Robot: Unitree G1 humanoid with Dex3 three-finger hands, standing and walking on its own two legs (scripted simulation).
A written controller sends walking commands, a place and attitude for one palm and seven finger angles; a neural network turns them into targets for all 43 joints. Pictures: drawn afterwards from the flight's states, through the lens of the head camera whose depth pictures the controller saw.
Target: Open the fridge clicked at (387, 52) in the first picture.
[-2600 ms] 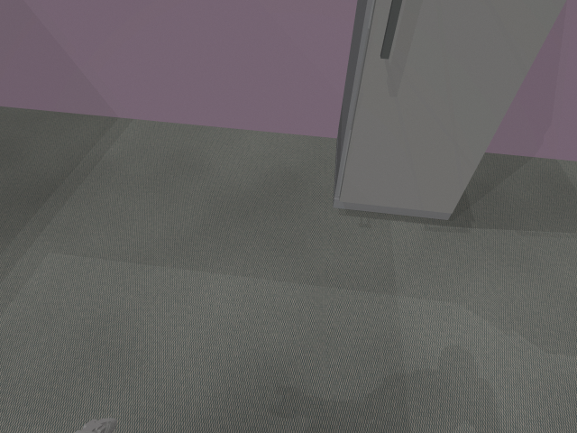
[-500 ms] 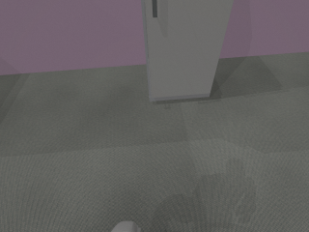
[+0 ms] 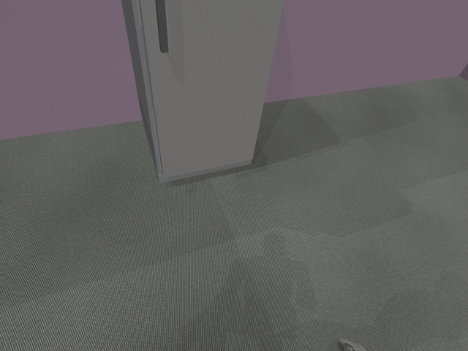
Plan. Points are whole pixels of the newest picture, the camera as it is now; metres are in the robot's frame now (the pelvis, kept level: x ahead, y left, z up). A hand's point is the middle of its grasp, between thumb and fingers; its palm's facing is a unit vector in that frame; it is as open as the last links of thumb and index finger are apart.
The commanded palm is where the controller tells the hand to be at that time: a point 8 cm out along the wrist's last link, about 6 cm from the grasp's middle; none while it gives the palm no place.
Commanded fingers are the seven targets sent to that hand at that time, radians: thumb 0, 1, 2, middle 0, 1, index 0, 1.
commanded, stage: walk to a spot facing it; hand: left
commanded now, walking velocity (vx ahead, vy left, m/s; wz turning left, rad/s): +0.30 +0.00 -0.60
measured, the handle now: out of the picture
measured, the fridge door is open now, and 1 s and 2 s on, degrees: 0 0 0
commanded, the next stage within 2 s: none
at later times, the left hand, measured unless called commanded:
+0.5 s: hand (204, 254) +0.37 +0.10 -0.18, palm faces -0.37 -0.92 -0.12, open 7.4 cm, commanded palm none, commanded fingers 0.00 0.90 0.90 -0.20 -0.30 -0.20 -0.30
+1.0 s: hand (192, 218) +0.47 +0.15 -0.17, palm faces -0.41 -0.88 -0.23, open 7.4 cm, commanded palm none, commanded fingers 0.00 0.90 0.90 -0.20 -0.30 -0.20 -0.30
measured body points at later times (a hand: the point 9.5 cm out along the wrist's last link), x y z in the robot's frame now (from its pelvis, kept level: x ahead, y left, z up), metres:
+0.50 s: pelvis +0.19 -0.01 -0.02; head +0.24 -0.01 +0.43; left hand +0.39 +0.15 -0.17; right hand -0.02 -0.16 -0.14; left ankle +0.03 +0.09 -0.71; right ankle +0.25 -0.08 -0.73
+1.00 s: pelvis +0.40 -0.04 -0.01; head +0.43 -0.05 +0.44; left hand +0.49 +0.20 -0.16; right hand +0.44 -0.33 -0.12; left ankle +0.53 +0.01 -0.73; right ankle +0.25 -0.08 -0.73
